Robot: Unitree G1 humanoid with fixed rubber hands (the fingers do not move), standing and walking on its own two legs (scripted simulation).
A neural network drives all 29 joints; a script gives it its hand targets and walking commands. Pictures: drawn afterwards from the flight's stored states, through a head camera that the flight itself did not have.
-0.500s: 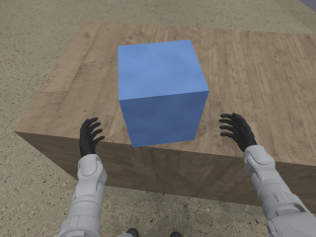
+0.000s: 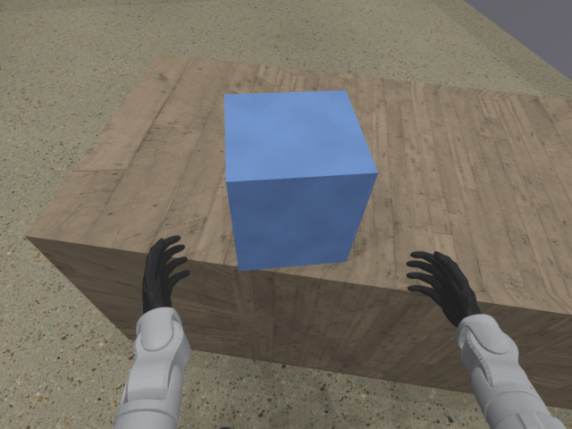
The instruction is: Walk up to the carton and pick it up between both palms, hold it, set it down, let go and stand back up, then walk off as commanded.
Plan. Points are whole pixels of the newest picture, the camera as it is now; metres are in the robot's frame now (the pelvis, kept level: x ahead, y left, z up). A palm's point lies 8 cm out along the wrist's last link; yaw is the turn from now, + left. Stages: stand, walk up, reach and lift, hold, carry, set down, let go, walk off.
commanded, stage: set down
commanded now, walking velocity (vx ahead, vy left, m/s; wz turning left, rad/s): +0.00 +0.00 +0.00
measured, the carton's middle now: (290, 184) +0.50 +0.05 +0.01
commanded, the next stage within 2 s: none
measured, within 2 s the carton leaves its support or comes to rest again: neither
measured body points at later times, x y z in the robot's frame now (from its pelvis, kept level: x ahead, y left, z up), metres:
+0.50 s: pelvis +0.02 +0.00 +0.00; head +0.04 +0.01 +0.45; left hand +0.24 +0.22 +0.00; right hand +0.28 -0.22 -0.01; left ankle +0.05 +0.17 -0.74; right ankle +0.05 -0.07 -0.74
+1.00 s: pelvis +0.02 +0.01 +0.00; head +0.04 +0.02 +0.45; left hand +0.22 +0.23 -0.02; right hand +0.27 -0.22 -0.02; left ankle +0.05 +0.17 -0.74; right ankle +0.05 -0.07 -0.74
